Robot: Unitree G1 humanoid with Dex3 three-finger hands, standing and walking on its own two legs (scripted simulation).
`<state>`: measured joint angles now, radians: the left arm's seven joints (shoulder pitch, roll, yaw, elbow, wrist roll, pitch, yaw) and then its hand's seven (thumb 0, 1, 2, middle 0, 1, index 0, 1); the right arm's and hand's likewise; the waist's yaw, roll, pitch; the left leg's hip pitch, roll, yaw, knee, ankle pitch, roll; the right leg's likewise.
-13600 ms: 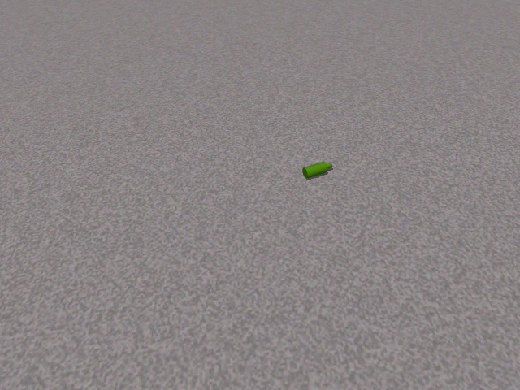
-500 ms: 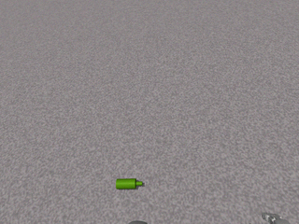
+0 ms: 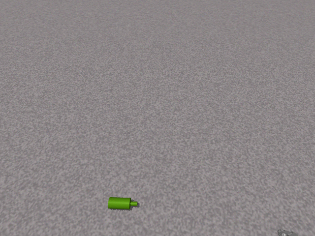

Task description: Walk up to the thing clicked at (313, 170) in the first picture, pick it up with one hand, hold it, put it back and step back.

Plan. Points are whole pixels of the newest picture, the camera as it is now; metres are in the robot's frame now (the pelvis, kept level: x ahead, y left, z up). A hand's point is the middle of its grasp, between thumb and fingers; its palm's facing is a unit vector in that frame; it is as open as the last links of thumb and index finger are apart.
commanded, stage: walk up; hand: left
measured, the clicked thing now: (123, 203) +0.42 +0.22 -0.73
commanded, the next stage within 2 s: none
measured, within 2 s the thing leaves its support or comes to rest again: neither
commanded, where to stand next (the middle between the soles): +0.03 +0.00 m, yaw -1 degrees
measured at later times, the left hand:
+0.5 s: hand out of the picture +0.04 +0.29 -0.15, palm faces +0.05 -0.91 -0.42, open 7.4 cm
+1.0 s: hand out of the picture +0.09 +0.26 -0.15, palm faces +0.02 -0.94 -0.35, open 7.4 cm
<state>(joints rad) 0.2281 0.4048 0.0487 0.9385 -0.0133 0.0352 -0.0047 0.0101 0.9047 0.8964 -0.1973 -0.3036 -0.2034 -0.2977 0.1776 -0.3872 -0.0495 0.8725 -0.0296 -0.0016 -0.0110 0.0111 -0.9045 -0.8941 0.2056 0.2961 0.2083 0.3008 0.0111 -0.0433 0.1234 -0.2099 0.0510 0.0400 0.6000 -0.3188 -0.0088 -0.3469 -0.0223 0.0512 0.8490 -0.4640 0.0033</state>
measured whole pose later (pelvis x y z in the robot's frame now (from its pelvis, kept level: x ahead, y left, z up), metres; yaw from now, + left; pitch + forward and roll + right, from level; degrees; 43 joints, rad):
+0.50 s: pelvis -0.03 +0.01 -0.01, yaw +2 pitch -2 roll +1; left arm 0.20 0.41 0.06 0.92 0.01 0.02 0.01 0.01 0.90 0.90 -0.20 -0.30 -0.21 -0.30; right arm 0.27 -0.36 -0.03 0.96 -0.03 0.01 0.02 0.01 -0.91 -0.89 0.21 0.30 0.21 0.30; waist 0.00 -0.01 0.08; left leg -0.23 0.00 -0.04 0.66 -0.39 -0.01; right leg -0.37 -0.02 0.04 0.78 -0.45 -0.02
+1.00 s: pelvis +0.00 +0.00 +0.00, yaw +2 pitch -1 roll +1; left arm 0.12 0.37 0.03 0.97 0.01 0.01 -0.03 0.01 0.90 0.90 -0.20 -0.30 -0.21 -0.30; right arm 0.19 -0.39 -0.03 0.97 0.00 -0.06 -0.02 0.01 -0.91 -0.89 0.20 0.30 0.21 0.30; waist 0.00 -0.02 0.07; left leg -0.17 0.01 -0.03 0.58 -0.38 -0.03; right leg -0.30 -0.02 0.00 0.65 -0.32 -0.01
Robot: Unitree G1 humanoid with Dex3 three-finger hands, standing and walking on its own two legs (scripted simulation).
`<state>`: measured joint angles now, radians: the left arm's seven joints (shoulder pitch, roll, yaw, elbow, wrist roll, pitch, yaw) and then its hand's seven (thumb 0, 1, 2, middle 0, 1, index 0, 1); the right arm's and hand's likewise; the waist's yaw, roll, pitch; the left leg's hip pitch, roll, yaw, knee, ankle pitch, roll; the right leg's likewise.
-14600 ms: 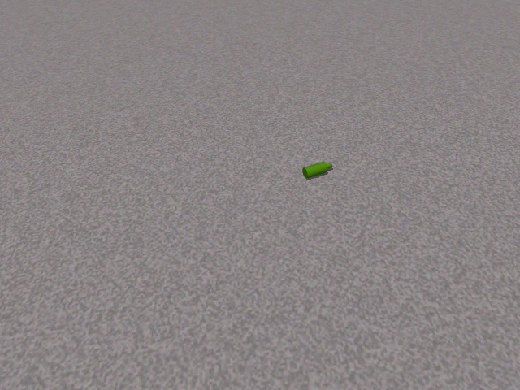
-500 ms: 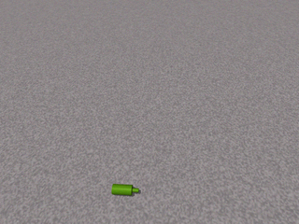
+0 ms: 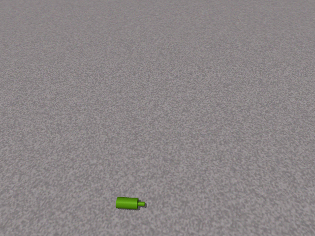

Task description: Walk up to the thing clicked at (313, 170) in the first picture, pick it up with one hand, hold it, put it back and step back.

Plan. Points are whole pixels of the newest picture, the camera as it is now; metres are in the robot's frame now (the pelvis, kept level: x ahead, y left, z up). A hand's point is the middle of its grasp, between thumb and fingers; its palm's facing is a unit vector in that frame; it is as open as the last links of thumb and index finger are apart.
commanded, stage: walk up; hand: left
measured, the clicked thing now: (130, 203) +0.43 +0.21 -0.73
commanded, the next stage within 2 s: none
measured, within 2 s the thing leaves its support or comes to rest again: neither
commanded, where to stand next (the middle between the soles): +0.04 +0.01 m, yaw -3 degrees
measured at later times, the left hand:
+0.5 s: hand out of the picture +0.11 +0.27 -0.15, palm faces -0.06 -0.93 -0.37, open 7.4 cm
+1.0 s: hand out of the picture +0.05 +0.30 -0.15, palm faces +0.02 -0.90 -0.43, open 7.4 cm
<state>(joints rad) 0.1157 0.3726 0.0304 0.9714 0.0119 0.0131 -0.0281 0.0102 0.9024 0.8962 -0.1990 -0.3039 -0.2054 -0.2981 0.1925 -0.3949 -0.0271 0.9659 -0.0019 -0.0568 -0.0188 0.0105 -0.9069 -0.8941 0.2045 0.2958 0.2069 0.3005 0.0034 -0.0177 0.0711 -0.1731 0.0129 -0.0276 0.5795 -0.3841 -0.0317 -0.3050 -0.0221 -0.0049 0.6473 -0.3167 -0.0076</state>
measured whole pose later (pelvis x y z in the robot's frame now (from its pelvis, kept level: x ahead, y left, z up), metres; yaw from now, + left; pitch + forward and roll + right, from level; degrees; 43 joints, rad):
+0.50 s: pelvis +0.02 -0.01 +0.00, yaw -1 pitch -4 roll +1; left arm 0.18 0.43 0.07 0.94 0.01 0.02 -0.05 0.01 0.90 0.90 -0.20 -0.30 -0.20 -0.30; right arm 0.39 -0.41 -0.05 0.94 -0.02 -0.06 -0.01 0.01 -0.90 -0.89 0.21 0.30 0.21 0.30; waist -0.03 -0.04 0.14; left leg -0.09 0.04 0.00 0.57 -0.41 -0.03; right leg -0.44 -0.03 0.00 0.70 -0.29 -0.03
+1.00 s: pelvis -0.06 +0.02 -0.01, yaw +1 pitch -3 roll +0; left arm 0.11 0.43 0.08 0.94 0.01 0.04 0.03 0.01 0.90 0.90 -0.20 -0.30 -0.21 -0.30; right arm 0.26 -0.38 -0.05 0.94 -0.05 0.04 0.02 0.01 -0.91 -0.89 0.21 0.30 0.21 0.30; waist -0.04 -0.01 0.11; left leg -0.31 0.00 0.01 0.73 -0.39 0.02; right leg -0.62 0.07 0.14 1.14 -0.39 -0.02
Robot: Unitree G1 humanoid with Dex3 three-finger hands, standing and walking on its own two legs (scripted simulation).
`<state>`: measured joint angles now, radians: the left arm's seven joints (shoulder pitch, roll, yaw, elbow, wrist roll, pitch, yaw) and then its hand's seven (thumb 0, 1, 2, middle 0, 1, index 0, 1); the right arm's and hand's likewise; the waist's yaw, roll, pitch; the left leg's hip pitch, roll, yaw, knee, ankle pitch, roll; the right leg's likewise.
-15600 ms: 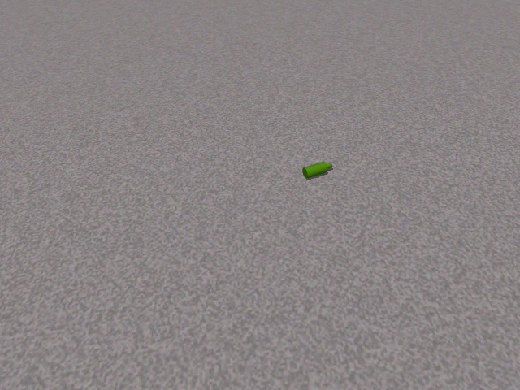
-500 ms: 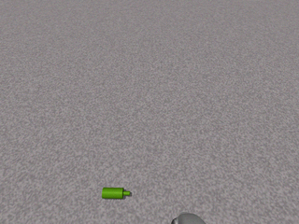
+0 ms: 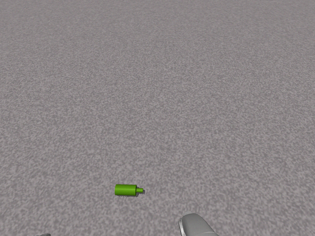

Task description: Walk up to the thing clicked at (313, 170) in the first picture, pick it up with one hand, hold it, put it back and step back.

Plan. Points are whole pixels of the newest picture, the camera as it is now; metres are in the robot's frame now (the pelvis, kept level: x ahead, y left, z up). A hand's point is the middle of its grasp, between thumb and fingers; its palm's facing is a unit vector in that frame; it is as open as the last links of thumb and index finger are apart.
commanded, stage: walk up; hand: left
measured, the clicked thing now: (129, 189) +0.50 +0.18 -0.72
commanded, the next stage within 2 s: none
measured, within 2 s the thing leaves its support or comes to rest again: neither
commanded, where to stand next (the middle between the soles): +0.10 -0.01 m, yaw -4 degrees
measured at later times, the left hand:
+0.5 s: hand out of the picture +0.09 +0.23 -0.10, palm faces -0.06 -0.88 -0.46, open 7.4 cm
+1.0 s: hand out of the picture +0.13 +0.25 -0.16, palm faces -0.12 -0.91 -0.39, open 7.4 cm
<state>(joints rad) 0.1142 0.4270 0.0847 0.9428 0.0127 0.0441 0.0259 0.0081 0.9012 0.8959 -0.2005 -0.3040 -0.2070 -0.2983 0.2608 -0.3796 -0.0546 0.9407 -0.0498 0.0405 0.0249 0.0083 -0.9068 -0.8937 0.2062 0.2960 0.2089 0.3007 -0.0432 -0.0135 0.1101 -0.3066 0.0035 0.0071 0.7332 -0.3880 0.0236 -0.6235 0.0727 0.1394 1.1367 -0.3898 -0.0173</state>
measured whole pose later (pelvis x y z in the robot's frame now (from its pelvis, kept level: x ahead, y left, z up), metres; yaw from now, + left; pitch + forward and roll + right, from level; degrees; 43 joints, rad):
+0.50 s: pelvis +0.05 -0.05 +0.02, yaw -3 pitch -4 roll -1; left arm 0.38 0.38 0.03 0.89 0.02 -0.10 0.01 0.01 0.90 0.90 -0.20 -0.30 -0.21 -0.30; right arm 0.31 -0.47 -0.10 0.84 -0.04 0.03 0.07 0.01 -0.91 -0.89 0.20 0.30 0.20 0.30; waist 0.01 0.10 0.06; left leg -0.52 0.04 -0.10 1.05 -0.31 0.00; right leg -0.19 0.00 -0.03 0.54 -0.28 -0.01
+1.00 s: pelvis +0.04 -0.02 -0.01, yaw -5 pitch -2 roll -1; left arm 0.22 0.39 0.06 0.91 0.05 0.02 -0.01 0.01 0.90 0.90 -0.20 -0.30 -0.21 -0.30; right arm 0.15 -0.39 -0.04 0.87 -0.02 0.00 -0.01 0.01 -0.90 -0.89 0.21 0.30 0.21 0.30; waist 0.01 0.01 0.12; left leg -0.50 0.05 -0.04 0.83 -0.38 0.00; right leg -0.30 0.03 -0.02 0.79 -0.46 -0.04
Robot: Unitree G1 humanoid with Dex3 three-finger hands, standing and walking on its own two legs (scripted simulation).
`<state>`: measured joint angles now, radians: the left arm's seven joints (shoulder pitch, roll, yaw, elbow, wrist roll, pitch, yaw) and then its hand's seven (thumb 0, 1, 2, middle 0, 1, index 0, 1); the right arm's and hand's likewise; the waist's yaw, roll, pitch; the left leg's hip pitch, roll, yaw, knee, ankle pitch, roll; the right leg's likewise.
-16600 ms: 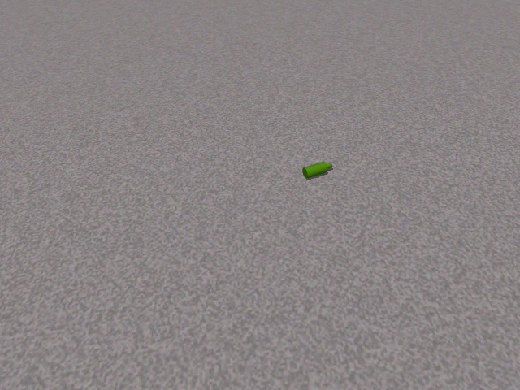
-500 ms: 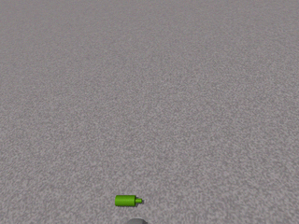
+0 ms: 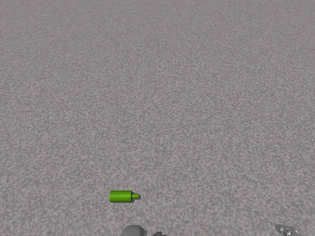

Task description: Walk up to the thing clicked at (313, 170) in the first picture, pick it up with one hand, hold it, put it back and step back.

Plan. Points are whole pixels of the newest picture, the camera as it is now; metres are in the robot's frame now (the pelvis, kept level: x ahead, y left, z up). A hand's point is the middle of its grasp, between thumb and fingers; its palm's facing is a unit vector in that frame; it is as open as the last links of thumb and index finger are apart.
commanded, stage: walk up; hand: left
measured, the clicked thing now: (124, 196) +0.44 +0.24 -0.71
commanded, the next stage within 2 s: none
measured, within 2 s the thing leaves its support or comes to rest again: neither
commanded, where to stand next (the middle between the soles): +0.06 +0.01 m, yaw +1 degrees
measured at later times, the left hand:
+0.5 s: hand out of the picture +0.10 +0.26 -0.11, palm faces +0.01 -0.86 -0.51, open 7.4 cm
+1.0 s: hand out of the picture +0.05 +0.28 -0.13, palm faces +0.02 -0.92 -0.40, open 7.4 cm
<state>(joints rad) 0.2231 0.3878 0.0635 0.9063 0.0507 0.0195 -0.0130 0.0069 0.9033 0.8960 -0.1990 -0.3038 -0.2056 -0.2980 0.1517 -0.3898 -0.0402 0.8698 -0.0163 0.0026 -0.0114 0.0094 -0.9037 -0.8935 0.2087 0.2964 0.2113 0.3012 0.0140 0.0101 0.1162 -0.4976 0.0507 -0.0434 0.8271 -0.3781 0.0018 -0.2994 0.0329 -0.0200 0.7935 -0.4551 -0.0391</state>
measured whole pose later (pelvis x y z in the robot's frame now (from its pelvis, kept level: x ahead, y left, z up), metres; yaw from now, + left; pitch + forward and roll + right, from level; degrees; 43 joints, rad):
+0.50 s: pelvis +0.03 -0.04 +0.01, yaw +3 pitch -4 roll +0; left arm 0.22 0.42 0.05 0.89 0.01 -0.04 0.04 0.01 0.90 0.90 -0.20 -0.30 -0.21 -0.30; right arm 0.26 -0.43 -0.06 0.86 -0.02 0.08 0.03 0.01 -0.91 -0.89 0.20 0.30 0.21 0.30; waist -0.04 0.06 0.12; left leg -0.41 -0.02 -0.10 0.99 -0.50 0.01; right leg -0.41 -0.04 -0.04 0.71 -0.23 0.00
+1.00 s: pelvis +0.03 +0.00 +0.01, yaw +4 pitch -2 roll +1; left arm 0.27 0.42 0.05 0.98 0.02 0.00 -0.02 0.01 0.90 0.90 -0.20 -0.30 -0.21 -0.30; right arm 0.34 -0.40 -0.04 0.94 -0.03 -0.03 0.03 0.01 -0.90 -0.89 0.21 0.30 0.21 0.30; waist -0.02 -0.03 0.06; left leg -0.21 0.02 0.02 0.67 -0.42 -0.01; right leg -0.44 -0.03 0.00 0.79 -0.40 -0.02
